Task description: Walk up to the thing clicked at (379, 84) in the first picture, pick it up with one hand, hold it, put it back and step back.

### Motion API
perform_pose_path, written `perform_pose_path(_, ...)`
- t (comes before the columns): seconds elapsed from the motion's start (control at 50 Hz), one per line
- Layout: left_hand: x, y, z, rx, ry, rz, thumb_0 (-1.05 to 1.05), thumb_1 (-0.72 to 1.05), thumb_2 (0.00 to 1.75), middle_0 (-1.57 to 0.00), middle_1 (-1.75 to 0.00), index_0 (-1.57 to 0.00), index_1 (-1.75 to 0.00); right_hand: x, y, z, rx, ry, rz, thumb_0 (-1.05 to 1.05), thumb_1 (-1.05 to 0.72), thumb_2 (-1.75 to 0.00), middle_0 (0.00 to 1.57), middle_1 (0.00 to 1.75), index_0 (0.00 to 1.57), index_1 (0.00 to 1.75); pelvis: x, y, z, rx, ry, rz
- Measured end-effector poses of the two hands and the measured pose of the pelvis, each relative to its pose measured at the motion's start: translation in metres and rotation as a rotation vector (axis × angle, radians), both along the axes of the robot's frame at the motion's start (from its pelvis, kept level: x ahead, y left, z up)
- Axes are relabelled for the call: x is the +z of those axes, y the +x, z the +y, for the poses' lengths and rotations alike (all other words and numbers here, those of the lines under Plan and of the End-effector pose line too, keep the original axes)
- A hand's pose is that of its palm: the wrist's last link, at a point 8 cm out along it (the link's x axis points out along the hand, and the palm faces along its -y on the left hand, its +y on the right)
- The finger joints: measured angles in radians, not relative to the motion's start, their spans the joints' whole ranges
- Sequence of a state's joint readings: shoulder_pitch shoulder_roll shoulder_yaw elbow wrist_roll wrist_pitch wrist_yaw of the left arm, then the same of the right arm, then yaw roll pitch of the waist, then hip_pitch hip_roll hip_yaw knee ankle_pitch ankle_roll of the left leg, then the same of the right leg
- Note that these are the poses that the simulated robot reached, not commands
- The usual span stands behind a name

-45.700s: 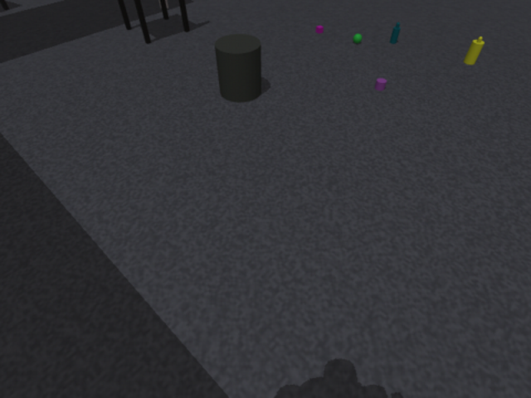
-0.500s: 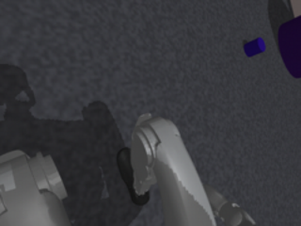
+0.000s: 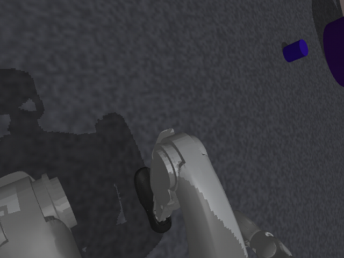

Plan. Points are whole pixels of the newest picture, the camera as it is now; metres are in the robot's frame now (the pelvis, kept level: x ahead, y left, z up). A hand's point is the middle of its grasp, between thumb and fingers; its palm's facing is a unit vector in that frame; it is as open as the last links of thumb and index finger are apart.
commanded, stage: settle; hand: left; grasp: from above
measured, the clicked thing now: out of the picture +0.43 +0.44 -0.27
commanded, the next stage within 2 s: lift in 0.88 s
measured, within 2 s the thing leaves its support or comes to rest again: leaves its support in 0.24 s
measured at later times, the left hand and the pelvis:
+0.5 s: hand out of the picture +0.42 +0.45 -0.17, palm faces -0.39 -0.17 -0.91, open 9.4 cm; pelvis +0.00 +0.00 +0.01, yaw +1 degrees
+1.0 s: hand out of the picture +0.42 +0.45 -0.11, palm faces -0.40 -0.14 -0.91, open 9.3 cm; pelvis +0.00 +0.00 +0.02, yaw +4 degrees
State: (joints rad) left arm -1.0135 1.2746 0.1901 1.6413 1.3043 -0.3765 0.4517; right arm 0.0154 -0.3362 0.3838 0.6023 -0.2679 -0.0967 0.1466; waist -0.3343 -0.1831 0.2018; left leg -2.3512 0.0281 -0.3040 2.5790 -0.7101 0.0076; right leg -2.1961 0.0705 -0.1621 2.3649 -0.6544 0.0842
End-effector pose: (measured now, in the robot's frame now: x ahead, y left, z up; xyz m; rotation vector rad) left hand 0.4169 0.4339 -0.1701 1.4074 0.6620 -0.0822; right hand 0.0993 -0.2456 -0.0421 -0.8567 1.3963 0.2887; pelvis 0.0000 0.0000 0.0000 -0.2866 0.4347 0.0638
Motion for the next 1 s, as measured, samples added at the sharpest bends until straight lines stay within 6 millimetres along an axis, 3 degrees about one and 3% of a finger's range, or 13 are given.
perform_pose_path(0.26,0.007,0.004,0.002,0.0,-0.005,-0.009,-0.01,0.05,0.67,-0.48,-0.89,-0.59,-0.84,0.005,0.0,-0.004,-0.024,-0.02,-0.002,0.0,-0.91,-0.89,0.2,0.3,0.2,0.3,0.003,0.0,-0.001,0.006,0.001,0.011)
perform_pose_path(0.42,0.039,0.011,0.012,0.001,0.023,-0.06,-0.01,0.05,0.66,-0.49,-0.88,-0.59,-0.84,0.008,0.001,-0.009,-0.061,-0.026,-0.023,0.0,-0.91,-0.89,0.2,0.3,0.2,0.3,0.006,0.0,-0.001,0.014,-0.001,0.029)
perform_pose_path(0.6,0.073,0.001,0.024,0.019,0.047,0.013,-0.01,0.07,0.63,-0.5,-0.87,-0.61,-0.82,0.004,0.006,-0.011,-0.118,0.002,-0.062,0.0,-0.9,-0.89,0.2,0.3,0.2,0.3,0.013,-0.004,0.0,0.029,0.011,0.056)
perform_pose_path(1.0,0.117,0.003,0.018,-0.045,0.039,-0.042,-0.01,0.06,0.57,-0.56,-0.82,-0.68,-0.75,0.0,0.013,-0.012,-0.206,0.007,-0.063,0.0,-0.91,-0.89,0.2,0.3,0.2,0.3,0.023,-0.004,-0.001,0.056,0.031,0.101)
